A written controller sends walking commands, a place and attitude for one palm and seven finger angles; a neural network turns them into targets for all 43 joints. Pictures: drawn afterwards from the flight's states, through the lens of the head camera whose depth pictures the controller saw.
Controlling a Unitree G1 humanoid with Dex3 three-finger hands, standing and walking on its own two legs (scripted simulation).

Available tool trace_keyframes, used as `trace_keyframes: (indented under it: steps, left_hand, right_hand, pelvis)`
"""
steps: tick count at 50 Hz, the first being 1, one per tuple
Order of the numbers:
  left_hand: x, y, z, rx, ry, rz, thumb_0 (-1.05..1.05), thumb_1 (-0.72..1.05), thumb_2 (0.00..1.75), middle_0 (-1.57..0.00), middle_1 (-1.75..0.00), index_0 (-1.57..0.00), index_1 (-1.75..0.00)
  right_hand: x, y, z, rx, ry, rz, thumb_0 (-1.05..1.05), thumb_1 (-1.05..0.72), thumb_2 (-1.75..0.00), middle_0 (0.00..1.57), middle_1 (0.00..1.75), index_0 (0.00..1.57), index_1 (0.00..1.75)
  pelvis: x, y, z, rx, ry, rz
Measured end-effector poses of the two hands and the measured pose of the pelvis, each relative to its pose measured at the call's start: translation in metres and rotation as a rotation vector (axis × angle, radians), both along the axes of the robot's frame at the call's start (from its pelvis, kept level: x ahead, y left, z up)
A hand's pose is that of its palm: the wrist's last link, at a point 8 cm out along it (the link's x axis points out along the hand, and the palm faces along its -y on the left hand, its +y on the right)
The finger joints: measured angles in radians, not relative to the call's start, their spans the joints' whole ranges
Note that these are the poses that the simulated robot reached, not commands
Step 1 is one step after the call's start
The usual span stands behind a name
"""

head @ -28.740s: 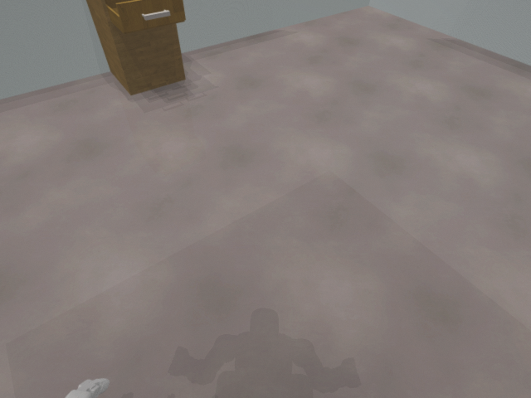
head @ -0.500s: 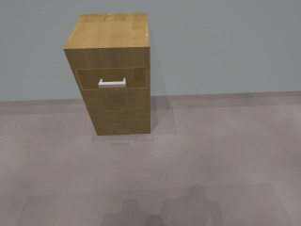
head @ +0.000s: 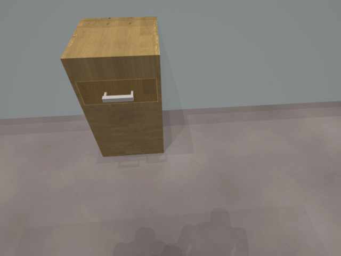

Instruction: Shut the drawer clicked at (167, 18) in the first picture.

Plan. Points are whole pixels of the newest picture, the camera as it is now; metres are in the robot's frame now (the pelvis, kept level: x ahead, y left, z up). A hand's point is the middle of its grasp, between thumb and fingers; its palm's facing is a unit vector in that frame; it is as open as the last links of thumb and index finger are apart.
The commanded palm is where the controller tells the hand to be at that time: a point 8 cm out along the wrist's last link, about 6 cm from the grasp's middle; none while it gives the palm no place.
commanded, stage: look to check the result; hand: left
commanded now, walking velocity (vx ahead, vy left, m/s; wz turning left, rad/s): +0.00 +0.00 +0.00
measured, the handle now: (118, 95) +0.86 +0.30 -0.20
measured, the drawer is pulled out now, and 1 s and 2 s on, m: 0.00 0.00 0.00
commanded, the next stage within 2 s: stand and wait in 0.58 s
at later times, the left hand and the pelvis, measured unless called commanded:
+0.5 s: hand out of the picture +0.02 +0.16 -0.17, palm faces +0.01 -0.98 -0.22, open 7.4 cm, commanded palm none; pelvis +0.02 -0.01 +0.00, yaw +0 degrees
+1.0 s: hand out of the picture +0.03 +0.15 -0.17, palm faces +0.01 -0.98 -0.22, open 7.4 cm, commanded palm none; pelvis +0.03 -0.03 +0.00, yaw +0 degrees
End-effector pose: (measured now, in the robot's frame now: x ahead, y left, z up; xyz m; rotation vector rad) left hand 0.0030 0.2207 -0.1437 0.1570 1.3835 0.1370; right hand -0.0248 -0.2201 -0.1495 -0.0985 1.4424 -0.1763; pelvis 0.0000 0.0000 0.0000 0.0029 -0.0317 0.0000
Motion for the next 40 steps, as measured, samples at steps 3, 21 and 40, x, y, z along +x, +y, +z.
trace_keyframes:
  steps: [3, 21, 40]
  left_hand:
    - [0.0, -0.001, 0.001, 0.004, 0.008, 0.002, 0.0, 0.9, 0.9, -0.2, -0.3, -0.2, -0.3]
    - [0.006, -0.006, 0.004, 0.025, 0.022, 0.011, 0.0, 0.9, 0.9, -0.2, -0.3, -0.2, -0.3]
    - [0.019, -0.016, 0.005, 0.025, 0.01, 0.011, 0.0, 0.9, 0.9, -0.2, -0.3, -0.2, -0.3]
  right_hand:
    - [0.0, -0.002, 0.0, -0.001, 0.009, -0.001, 0.0, -0.91, -0.9, 0.2, 0.3, 0.2, 0.3]
    - [0.026, -0.011, -0.002, 0.008, -0.018, 0.014, 0.0, -0.91, -0.9, 0.2, 0.3, 0.2, 0.3]
    - [0.039, -0.024, -0.001, -0.003, -0.024, 0.017, 0.0, -0.91, -0.9, 0.2, 0.3, 0.2, 0.3]
  pelvis:
    - [0.002, -0.002, 0.0, 0.0, 0.0, -0.001]
    - [0.013, -0.012, 0.001, 0.001, 0.001, -0.002]
    - [0.023, -0.022, 0.002, 0.004, 0.002, -0.002]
